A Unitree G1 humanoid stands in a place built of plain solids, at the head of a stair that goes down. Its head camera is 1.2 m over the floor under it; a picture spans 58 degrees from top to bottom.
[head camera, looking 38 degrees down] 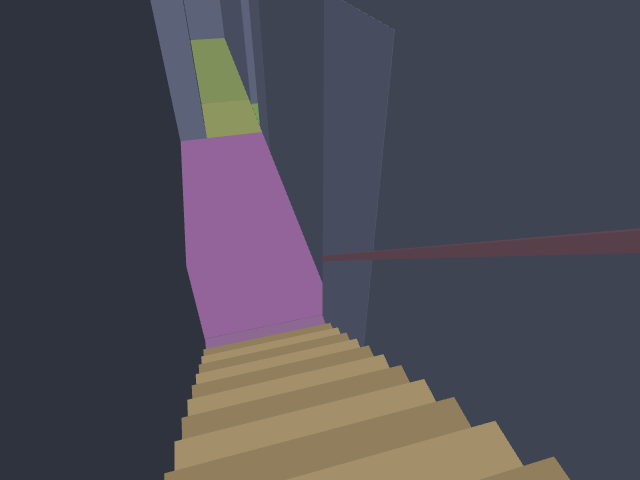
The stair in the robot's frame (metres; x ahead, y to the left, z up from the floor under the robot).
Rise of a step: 0.21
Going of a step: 0.24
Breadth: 1.30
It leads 15 degrees to the left of straight ahead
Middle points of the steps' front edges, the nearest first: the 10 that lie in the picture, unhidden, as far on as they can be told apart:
0.73 -0.06 -0.41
0.97 0.00 -0.62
1.21 0.07 -0.82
1.44 0.13 -1.03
1.68 0.20 -1.23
1.91 0.26 -1.44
2.15 0.32 -1.64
2.39 0.39 -1.85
2.62 0.45 -2.06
2.86 0.52 -2.26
